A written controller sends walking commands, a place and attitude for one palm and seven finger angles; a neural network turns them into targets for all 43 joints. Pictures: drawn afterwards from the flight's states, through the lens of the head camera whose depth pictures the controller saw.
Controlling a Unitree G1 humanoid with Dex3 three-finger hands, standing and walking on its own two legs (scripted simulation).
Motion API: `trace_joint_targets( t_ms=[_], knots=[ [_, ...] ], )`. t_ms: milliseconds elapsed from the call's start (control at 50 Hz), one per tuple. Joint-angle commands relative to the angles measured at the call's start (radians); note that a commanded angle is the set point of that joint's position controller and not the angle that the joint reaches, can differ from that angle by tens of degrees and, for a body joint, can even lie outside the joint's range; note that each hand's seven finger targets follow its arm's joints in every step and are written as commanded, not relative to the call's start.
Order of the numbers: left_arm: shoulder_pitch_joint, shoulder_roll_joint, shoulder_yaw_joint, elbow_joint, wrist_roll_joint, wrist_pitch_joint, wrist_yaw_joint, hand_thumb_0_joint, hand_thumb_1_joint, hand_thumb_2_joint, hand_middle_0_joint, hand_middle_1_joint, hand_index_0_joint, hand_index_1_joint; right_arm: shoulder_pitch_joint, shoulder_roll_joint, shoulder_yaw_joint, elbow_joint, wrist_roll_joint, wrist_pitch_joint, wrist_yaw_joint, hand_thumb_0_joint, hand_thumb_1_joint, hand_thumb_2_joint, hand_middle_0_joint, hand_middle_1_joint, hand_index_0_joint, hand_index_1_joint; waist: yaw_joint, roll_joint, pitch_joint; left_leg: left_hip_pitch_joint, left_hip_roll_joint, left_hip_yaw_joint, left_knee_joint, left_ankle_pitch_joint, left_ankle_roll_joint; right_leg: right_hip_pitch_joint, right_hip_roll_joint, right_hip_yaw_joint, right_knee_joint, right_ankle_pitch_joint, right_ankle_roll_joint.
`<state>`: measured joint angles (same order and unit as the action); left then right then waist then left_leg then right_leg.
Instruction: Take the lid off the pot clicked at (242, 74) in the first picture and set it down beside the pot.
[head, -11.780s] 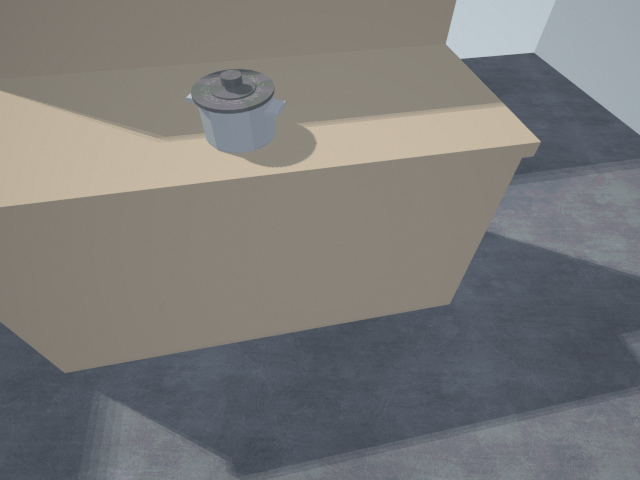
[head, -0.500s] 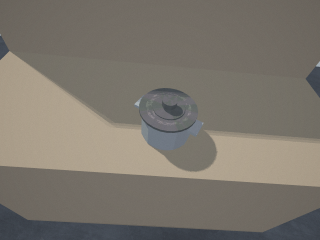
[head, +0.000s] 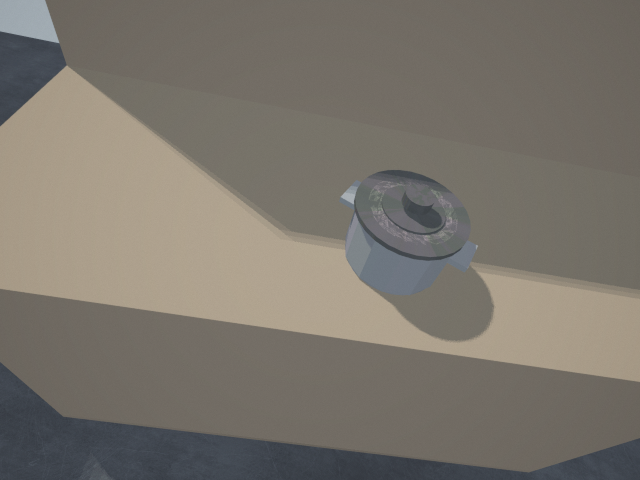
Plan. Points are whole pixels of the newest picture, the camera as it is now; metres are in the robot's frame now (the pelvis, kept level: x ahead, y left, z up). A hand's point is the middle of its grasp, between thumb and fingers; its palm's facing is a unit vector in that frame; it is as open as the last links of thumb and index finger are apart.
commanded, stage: come to a stop and stand still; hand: left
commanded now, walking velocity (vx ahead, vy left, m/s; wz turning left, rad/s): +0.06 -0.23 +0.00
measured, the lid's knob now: (418, 199) +0.46 -0.08 +0.12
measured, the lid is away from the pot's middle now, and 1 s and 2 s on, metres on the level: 0.00 0.00 0.00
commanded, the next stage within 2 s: look again from close up in 0.90 s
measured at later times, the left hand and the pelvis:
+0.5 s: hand out of the picture +0.10 +0.36 -0.20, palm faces +0.01 -0.95 -0.32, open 7.4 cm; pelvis -0.03 +0.13 -0.04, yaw -4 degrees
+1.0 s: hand out of the picture +0.01 +0.28 -0.16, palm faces -0.02 -0.99 -0.17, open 7.2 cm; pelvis -0.03 +0.11 +0.03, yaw -2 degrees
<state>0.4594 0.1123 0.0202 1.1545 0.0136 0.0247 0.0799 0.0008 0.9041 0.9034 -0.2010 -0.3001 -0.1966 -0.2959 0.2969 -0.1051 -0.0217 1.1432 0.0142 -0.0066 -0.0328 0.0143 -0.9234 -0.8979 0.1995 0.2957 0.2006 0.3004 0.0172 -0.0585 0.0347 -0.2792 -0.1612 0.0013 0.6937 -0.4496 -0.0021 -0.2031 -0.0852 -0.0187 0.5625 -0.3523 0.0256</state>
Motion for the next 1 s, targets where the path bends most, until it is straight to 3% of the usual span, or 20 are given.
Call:
trace_joint_targets(
  t_ms=[0,60,100,120,140,160,180,200,220,240,280,300,320,360,500,540,600,800,960,980],
  knots=[
    [0.042,0.068,0.016,-0.088,-0.014,0.012,-0.003,0.000,0.900,0.900,-0.200,-0.300,-0.200,-0.300,0.221,-0.105,0.003,-0.009,-0.027,-0.018,-0.043,0.000,-0.900,-0.900,0.200,0.300,0.200,0.300,-0.019,0.396,0.069,0.011,0.388,-0.519,-0.554,0.441,-0.143,-0.220,0.129,0.139,0.519,-0.198,-0.030],
    [0.306,0.167,0.083,-0.008,0.008,0.019,0.002,0.000,0.900,0.900,-0.200,-0.300,-0.200,-0.300,-0.059,-0.164,-0.004,-0.115,-0.026,0.004,-0.059,0.000,-0.900,-0.900,0.200,0.300,0.200,0.300,0.177,0.360,0.184,-0.227,0.231,-0.201,-0.607,1.009,-0.617,0.047,0.176,0.001,0.370,-0.217,-0.001],
    [0.691,0.264,0.134,0.046,-0.020,0.021,0.017,0.000,0.900,0.900,-0.200,-0.300,-0.200,-0.300,-0.372,-0.266,-0.055,-0.204,0.023,0.031,-0.046,0.000,-0.900,-0.900,0.200,0.300,0.200,0.300,0.441,0.208,0.148,-0.247,0.032,0.086,-0.139,1.767,-0.800,0.280,0.144,-0.241,-0.034,-0.389,-0.108],
    [0.698,0.318,0.169,0.016,-0.017,0.007,0.039,0.000,0.900,0.900,-0.200,-0.300,-0.200,-0.300,-0.441,-0.260,-0.092,-0.238,0.068,0.056,-0.038,0.000,-0.900,-0.900,0.200,0.300,0.200,0.300,0.512,-0.586,0.018,-0.134,-0.093,0.053,1.099,0.905,-0.689,0.139,-0.165,0.012,-0.426,0.029,-0.289],
    [0.023,0.215,0.103,-0.142,0.011,-0.017,0.020,0.000,0.900,0.900,-0.200,-0.300,-0.200,-0.300,-0.216,-0.220,-0.130,-0.255,0.042,0.054,-0.026,0.000,-0.900,-0.900,0.200,0.300,0.200,0.300,0.085,-0.955,0.024,-0.319,0.046,-0.428,1.824,-0.723,0.018,-0.292,-0.384,0.352,-0.201,0.472,-0.334],
    [-0.452,0.155,0.079,-0.324,0.046,-0.055,0.017,0.000,0.900,0.900,-0.200,-0.300,-0.200,-0.300,0.058,-0.139,-0.103,-0.280,0.011,0.062,-0.041,0.000,-0.900,-0.900,0.200,0.300,0.200,0.300,-0.219,-0.467,-0.008,-0.138,0.150,-0.548,1.665,-0.616,0.653,-0.510,-0.420,0.258,-0.111,0.465,-0.251],
    [-0.457,0.148,0.042,-0.373,0.057,-0.105,0.011,0.000,0.900,0.900,-0.200,-0.300,-0.200,-0.300,0.117,-0.122,-0.055,-0.250,-0.005,0.027,0.016,0.000,-0.900,-0.900,0.200,0.300,0.200,0.300,-0.241,0.099,0.055,-0.153,0.170,-0.407,0.980,-0.379,0.858,-0.348,-0.278,0.028,-0.100,0.310,-0.136],
    [-0.364,0.221,0.066,-0.387,0.053,-0.064,0.016,0.000,0.900,0.900,-0.200,-0.300,-0.200,-0.300,0.116,-0.097,-0.026,-0.213,-0.011,0.032,0.022,0.000,-0.900,-0.900,0.200,0.300,0.200,0.300,-0.241,0.360,-0.053,-0.025,0.174,-0.216,0.402,-0.128,0.252,-0.371,-0.197,0.009,-0.128,0.134,0.093],
    [-0.285,0.203,0.052,-0.303,0.038,-0.036,0.030,0.000,0.900,0.900,-0.200,-0.300,-0.200,-0.300,0.207,-0.041,0.006,-0.185,-0.027,0.031,0.014,0.000,-0.900,-0.900,0.200,0.300,0.200,0.300,-0.226,0.519,0.042,-0.042,0.150,-0.261,0.127,0.066,-0.114,-0.511,-0.087,0.049,0.159,-0.007,0.151],
    [-0.310,0.157,0.028,-0.247,0.049,-0.052,0.012,0.000,0.900,0.900,-0.200,-0.300,-0.200,-0.300,0.257,-0.033,0.016,-0.168,-0.043,0.022,-0.011,0.000,-0.900,-0.900,0.200,0.300,0.200,0.300,-0.235,0.498,0.199,-0.153,0.174,-0.230,-0.004,0.342,-0.963,-0.530,0.032,-0.016,0.424,-0.168,0.025],
    [-0.121,0.135,0.023,-0.315,0.041,-0.015,0.000,0.000,0.900,0.900,-0.200,-0.300,-0.200,-0.300,0.214,-0.096,0.007,-0.185,-0.037,0.011,0.000,0.000,-0.900,-0.900,0.200,0.300,0.200,0.300,-0.081,0.295,-0.032,-0.178,0.166,-0.081,-0.069,0.621,-0.115,-0.305,0.136,0.008,0.764,-0.366,-0.054],
    [-0.076,0.078,0.046,-0.328,0.006,-0.010,-0.003,0.000,0.900,0.900,-0.200,-0.300,-0.200,-0.300,0.149,-0.246,-0.043,-0.236,-0.052,-0.006,-0.001,0.000,-0.900,-0.900,0.200,0.300,0.200,0.300,-0.021,0.171,-0.240,-0.033,0.414,-0.479,-0.172,0.651,0.843,-0.363,0.210,0.049,0.956,-0.407,-0.006],
    [-0.226,0.082,0.027,-0.353,-0.014,-0.001,-0.002,0.000,0.900,0.900,-0.200,-0.300,-0.200,-0.300,0.163,-0.331,-0.086,-0.253,-0.074,-0.009,-0.004,0.000,-0.900,-0.900,0.200,0.300,0.200,0.300,-0.092,0.098,-0.290,-0.049,0.535,-0.622,-0.309,0.657,0.994,-0.280,0.172,0.101,1.133,-0.414,-0.035],
    [-0.286,0.163,0.018,-0.381,0.004,-0.002,-0.005,0.000,0.900,0.900,-0.200,-0.300,-0.200,-0.300,-0.012,-0.377,-0.076,-0.311,-0.044,-0.024,-0.053,0.000,-0.900,-0.900,0.200,0.300,0.200,0.300,-0.019,0.381,-0.183,0.107,0.637,-0.974,-0.306,0.657,0.379,-0.673,0.089,0.218,1.146,-0.371,0.013],
    [-0.121,0.183,0.032,-0.331,-0.008,-0.020,-0.046,0.000,0.900,0.900,-0.200,-0.300,-0.200,-0.300,-0.166,-0.267,-0.064,-0.286,-0.060,-0.016,-0.051,0.000,-0.900,-0.900,0.200,0.300,0.200,0.300,0.117,0.172,0.008,-0.174,0.444,-0.341,0.003,0.709,0.104,-0.092,0.045,0.161,0.154,-0.182,-0.042],
    [-0.009,0.237,0.027,-0.268,0.004,-0.045,-0.037,0.000,0.900,0.900,-0.200,-0.300,-0.200,-0.300,-0.033,-0.182,-0.067,-0.268,-0.026,-0.003,-0.023,0.000,-0.900,-0.900,0.200,0.300,0.200,0.300,0.058,-0.242,-0.133,-0.210,0.179,-0.055,0.487,0.233,0.016,0.150,-0.037,0.161,-0.145,0.587,-0.078],
    [-0.197,0.223,-0.003,-0.322,0.011,-0.045,-0.030,0.000,0.900,0.900,-0.200,-0.300,-0.200,-0.300,0.021,-0.121,-0.040,-0.223,-0.014,0.034,-0.005,0.000,-0.900,-0.900,0.200,0.300,0.200,0.300,-0.061,-0.148,-0.123,-0.165,0.160,-0.017,0.489,-0.141,-0.006,0.038,-0.161,0.217,-0.140,0.940,-0.186],
    [-0.155,0.114,-0.027,-0.254,-0.028,-0.043,-0.027,0.000,0.900,0.900,-0.200,-0.300,-0.200,-0.300,0.015,-0.136,-0.006,-0.153,-0.010,-0.011,-0.005,0.000,-0.900,-0.900,0.200,0.300,0.200,0.300,-0.021,0.122,-0.104,0.197,0.350,-0.137,-0.315,0.752,0.097,0.046,0.042,0.086,-0.045,0.386,-0.022],
    [-0.103,0.112,-0.035,-0.158,-0.011,-0.041,-0.039,0.000,0.900,0.900,-0.200,-0.300,-0.200,-0.300,0.009,-0.113,0.015,-0.082,-0.011,-0.017,-0.008,0.000,-0.900,-0.900,0.200,0.300,0.200,0.300,-0.012,0.059,0.020,0.108,0.296,-0.136,-0.369,0.301,0.089,0.059,-0.010,0.109,-0.276,0.211,-0.038],
    [-0.073,0.165,-0.018,-0.127,0.017,-0.062,-0.001,0.000,0.900,0.900,-0.200,-0.300,-0.200,-0.300,-0.057,-0.203,0.000,-0.135,-0.023,-0.022,-0.002,0.000,-0.900,-0.900,0.200,0.300,0.200,0.300,-0.007,0.259,0.004,0.129,0.268,-0.052,-0.158,0.552,0.052,0.003,-0.040,0.126,-0.202,0.507,-0.037]
  ],
)
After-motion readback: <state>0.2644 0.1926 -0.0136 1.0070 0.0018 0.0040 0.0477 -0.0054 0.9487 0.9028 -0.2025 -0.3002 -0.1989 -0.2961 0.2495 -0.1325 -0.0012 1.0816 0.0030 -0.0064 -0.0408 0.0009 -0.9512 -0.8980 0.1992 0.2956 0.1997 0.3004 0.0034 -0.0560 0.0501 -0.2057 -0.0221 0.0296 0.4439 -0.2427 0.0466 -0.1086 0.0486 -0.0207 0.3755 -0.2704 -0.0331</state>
